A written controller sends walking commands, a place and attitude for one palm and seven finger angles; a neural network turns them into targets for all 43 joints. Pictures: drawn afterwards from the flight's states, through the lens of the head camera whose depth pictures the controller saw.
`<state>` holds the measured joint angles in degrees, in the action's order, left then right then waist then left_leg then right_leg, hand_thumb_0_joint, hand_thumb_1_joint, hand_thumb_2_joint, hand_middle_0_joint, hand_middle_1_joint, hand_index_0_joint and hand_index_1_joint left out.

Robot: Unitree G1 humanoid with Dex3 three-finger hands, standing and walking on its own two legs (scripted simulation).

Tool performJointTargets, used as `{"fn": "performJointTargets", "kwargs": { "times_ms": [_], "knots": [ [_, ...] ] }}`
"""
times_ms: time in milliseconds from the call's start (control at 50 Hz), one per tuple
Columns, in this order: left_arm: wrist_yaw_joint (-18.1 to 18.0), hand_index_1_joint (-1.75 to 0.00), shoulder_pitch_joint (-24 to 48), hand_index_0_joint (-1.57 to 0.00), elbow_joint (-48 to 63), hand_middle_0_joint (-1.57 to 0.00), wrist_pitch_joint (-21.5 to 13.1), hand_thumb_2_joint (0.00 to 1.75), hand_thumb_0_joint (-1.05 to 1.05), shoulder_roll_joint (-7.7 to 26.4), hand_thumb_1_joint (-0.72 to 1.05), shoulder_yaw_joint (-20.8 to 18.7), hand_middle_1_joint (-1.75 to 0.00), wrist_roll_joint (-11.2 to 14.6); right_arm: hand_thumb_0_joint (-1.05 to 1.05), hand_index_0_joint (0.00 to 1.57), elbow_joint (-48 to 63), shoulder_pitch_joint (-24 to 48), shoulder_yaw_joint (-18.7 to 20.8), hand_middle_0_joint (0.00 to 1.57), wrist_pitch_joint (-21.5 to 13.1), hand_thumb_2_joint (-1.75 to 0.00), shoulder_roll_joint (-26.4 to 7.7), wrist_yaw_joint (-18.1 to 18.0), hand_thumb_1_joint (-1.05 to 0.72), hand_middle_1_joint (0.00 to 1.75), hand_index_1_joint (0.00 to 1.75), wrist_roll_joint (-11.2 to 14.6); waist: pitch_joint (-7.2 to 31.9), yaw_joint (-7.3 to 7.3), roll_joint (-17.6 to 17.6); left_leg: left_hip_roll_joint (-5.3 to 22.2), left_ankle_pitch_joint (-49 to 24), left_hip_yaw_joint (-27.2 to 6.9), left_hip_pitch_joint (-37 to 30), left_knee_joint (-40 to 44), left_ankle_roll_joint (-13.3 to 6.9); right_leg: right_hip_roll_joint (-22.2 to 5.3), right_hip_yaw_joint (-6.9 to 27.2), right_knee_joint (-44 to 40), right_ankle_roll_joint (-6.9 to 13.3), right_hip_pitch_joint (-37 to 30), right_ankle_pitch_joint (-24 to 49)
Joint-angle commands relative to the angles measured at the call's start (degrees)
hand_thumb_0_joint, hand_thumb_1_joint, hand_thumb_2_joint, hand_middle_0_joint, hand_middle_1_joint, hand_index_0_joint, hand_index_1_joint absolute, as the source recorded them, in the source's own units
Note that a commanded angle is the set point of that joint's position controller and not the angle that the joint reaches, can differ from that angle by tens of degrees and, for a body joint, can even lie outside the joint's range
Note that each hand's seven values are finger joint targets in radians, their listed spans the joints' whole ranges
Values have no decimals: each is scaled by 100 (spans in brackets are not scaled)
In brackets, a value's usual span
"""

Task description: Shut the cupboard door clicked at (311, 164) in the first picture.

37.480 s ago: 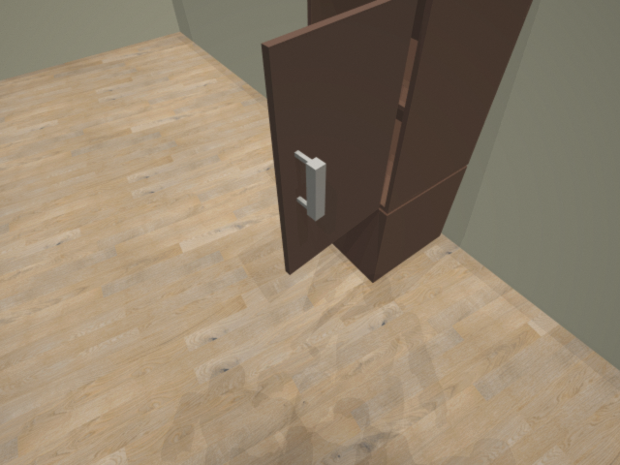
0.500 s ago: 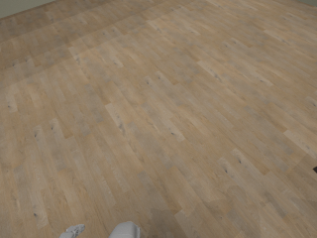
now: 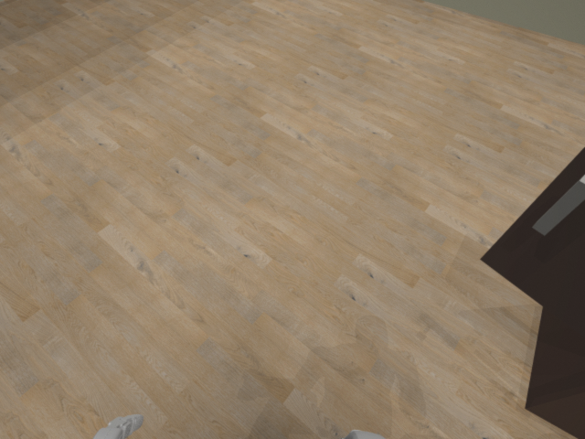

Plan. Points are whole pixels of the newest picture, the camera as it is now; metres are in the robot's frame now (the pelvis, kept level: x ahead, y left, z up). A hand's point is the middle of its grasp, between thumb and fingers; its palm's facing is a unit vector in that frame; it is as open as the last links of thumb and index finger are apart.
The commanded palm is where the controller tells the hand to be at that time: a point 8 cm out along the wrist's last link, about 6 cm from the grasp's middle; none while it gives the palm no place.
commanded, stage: turn to face it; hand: left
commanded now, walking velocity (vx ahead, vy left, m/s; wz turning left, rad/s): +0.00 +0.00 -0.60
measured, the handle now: (568, 200) +0.55 -0.49 -0.03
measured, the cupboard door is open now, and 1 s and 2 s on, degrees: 73 73 73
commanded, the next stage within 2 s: take the last steps up to it in 1.24 s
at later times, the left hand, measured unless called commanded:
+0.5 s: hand (186, 421) +0.16 +0.18 -0.18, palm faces -0.24 -0.95 -0.19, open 7.4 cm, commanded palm none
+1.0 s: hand (259, 379) +0.22 +0.07 -0.15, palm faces -0.52 -0.81 -0.28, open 7.4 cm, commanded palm none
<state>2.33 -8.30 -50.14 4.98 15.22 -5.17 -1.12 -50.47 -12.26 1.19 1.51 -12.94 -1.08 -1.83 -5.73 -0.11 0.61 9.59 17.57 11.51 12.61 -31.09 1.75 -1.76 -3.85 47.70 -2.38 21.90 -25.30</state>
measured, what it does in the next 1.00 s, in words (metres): steps on the spot, turning right: right foot, then left foot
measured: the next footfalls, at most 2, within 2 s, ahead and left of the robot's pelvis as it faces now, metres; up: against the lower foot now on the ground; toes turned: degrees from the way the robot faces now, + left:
right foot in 0.06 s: +0.04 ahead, -0.14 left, +0.00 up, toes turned -7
left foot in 0.44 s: +0.11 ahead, +0.10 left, +0.00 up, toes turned -11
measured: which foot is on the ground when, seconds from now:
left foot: down 0.00-0.06, up 0.08-0.42, down 0.44-0.84, up 0.86-1.00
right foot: up 0.00-0.04, down 0.06-0.44, up 0.46-0.82, down 0.84-1.00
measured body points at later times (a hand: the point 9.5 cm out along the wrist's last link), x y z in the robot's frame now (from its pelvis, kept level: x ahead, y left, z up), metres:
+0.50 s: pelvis +0.03 +0.00 -0.01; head +0.08 +0.02 +0.44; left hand +0.17 +0.23 -0.16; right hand +0.06 -0.28 -0.12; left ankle +0.07 +0.10 -0.74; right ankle -0.02 -0.12 -0.71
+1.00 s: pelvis +0.02 -0.05 +0.00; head +0.04 -0.09 +0.45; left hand +0.25 +0.11 -0.13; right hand -0.08 -0.30 -0.16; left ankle +0.07 +0.09 -0.66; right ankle -0.03 -0.12 -0.74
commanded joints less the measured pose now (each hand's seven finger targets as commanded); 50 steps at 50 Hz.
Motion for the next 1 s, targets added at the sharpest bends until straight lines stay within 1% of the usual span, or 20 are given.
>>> {"fn": "performJointTargets", "kwargs": {
  "times_ms": [0,20,40,60,80,160,280,360,380,420,440,500,540,700,780,800,820,840,900,980],
  "knots": [
    [3,-30,-201,-20,409,-20,-236,90,0,367,90,-51,-30,-4,0,20,274,-17,464,20,-81,-90,-1328,-19,-90,30,30,38,819,-64,998,1019,-2206,-388,-160,-22,-435,212,-310,-1733,180,-1042,1145],
    [-34,-30,-656,-20,283,-20,-291,90,0,673,90,-122,-30,-28,0,20,331,33,458,20,-78,-90,-1182,7,-90,30,30,80,1015,-302,266,711,-1403,-175,463,-860,-123,-219,281,-2462,369,-1935,1883],
    [-122,-30,-921,-20,192,-20,-371,90,0,1360,90,-242,-30,-79,0,20,606,234,324,20,-66,-90,-665,28,-90,30,30,117,928,-473,-1852,-255,1535,154,2048,-2213,261,-1718,2352,-2893,989,-2658,3577],
    [-186,-30,-1158,-20,139,-20,-351,90,0,1548,90,-228,-30,15,0,20,746,476,268,20,21,-90,-793,-20,-90,30,30,116,895,-611,-1556,-384,2064,-686,2186,-3183,256,-2213,2722,-2887,1510,-2046,4088],
    [-258,-30,-869,-20,187,-20,-352,90,0,1408,90,-269,-30,-6,0,20,696,566,285,20,39,-90,-727,-77,-90,30,30,123,833,-428,-1629,-369,1790,-1073,2498,-3645,248,-1920,2823,-2917,1606,-1967,3855],
    [-286,-30,-88,-20,412,-20,-369,90,0,895,90,-103,-30,-4,0,20,382,285,268,20,22,-90,-718,-14,-90,30,30,90,895,-39,-1028,-305,690,-1057,1935,-3222,363,-1173,1675,-2646,1311,-1479,3639],
    [-258,-30,-254,-20,337,-20,-348,90,0,1023,90,-147,-30,-38,0,20,476,398,248,20,10,-90,-609,-5,-90,30,30,122,824,-106,-880,-630,659,-948,1439,-1739,346,-1064,2155,-2657,1371,-1301,3221],
    [-248,-30,47,-20,363,-20,-295,90,0,999,90,-168,-30,-5,0,20,355,-114,236,20,-68,-90,-630,-58,-90,30,30,153,881,152,-914,-771,-72,-917,368,-130,265,-826,2290,-2258,1038,-807,2982],
    [-238,-30,102,-20,394,-20,-265,90,0,880,90,-140,-30,32,0,20,285,-329,253,20,-116,-90,-746,-75,-90,30,30,146,906,262,-663,-645,-553,-983,-354,610,209,-585,2145,-1998,776,-264,2475],
    [-155,-30,-152,-20,579,-20,-228,90,0,343,90,-40,-30,80,0,20,389,-540,394,20,-153,-90,-1616,-98,-90,30,30,12,903,260,1889,1592,-886,-3175,-879,1638,-751,617,746,151,177,1045,-866],
    [-136,-30,6,-20,582,-20,-211,90,0,539,90,-60,-30,-3,0,20,383,-504,376,20,-161,-90,-1596,-130,-90,30,30,-11,870,314,1564,1876,-1096,-3339,-573,1649,-1041,382,785,1203,112,1073,-1017],
    [-30,-30,-67,-20,390,-20,-199,90,0,469,90,-132,-30,-8,0,20,541,78,257,20,-203,-90,-1155,-154,-90,30,30,-6,675,-14,941,1157,-2479,-1881,-407,1254,-875,89,582,2033,-26,1073,-276],
    [-3,-30,-29,-20,366,-20,-149,90,0,338,90,-104,-30,11,0,20,449,-77,246,20,-202,-90,-1062,-156,-90,30,30,-5,776,25,921,932,-3020,-1297,-742,1107,-799,68,443,1886,-103,1053,-24],
    [14,-30,373,-20,467,-20,-170,90,0,185,90,-17,-30,3,0,20,136,-425,383,20,-144,-90,-1184,-67,-90,30,30,-5,720,269,1226,1126,-3066,-667,-774,795,-829,72,-127,-43,16,252,-21],
    [-32,-30,-305,-20,259,-20,-266,90,0,395,90,-48,-30,-5,0,20,139,-159,444,20,-106,-90,-1275,-21,-90,30,30,54,909,-120,801,947,-2233,-250,-65,-193,-335,152,-205,-2078,254,-1334,1438],
    [-103,-30,-699,-20,141,-20,-340,90,0,900,90,-133,-30,-58,0,20,217,-210,408,20,-89,-90,-988,32,-90,30,30,116,1139,-305,-445,442,-1060,103,936,-1250,33,-777,929,-2681,581,-2444,2357],
    [-191,-30,-1036,-20,29,-20,-381,90,0,1412,90,-226,-30,-38,0,20,524,236,274,20,-63,-90,-588,35,-90,30,30,119,900,-528,-1843,-423,1977,5,2180,-2552,291,-2019,2533,-2856,1274,-2474,4289],
    [-261,-30,-1110,-20,9,-20,-368,90,0,1434,90,-214,-30,21,0,20,546,427,257,20,34,-90,-727,-48,-90,30,30,123,837,-561,-1408,-360,1955,-856,2279,-3332,241,-2141,2606,-2893,1614,-1993,4339],
    [-343,-30,-122,-20,179,-20,-369,90,0,852,90,-99,-30,15,0,20,214,186,266,20,11,-90,-732,-49,-90,30,30,101,832,-71,-1096,-201,895,-1181,2256,-3605,296,-1417,1812,-2724,1444,-1728,3669],
    [-306,-30,-147,-20,165,-20,-423,90,0,774,90,-40,-30,-6,0,20,78,-9,230,20,59,-90,-556,0,-90,30,30,84,909,15,-838,-454,508,-957,1736,-2811,346,-1110,1480,-2791,1324,-1482,3620]
  ]
}}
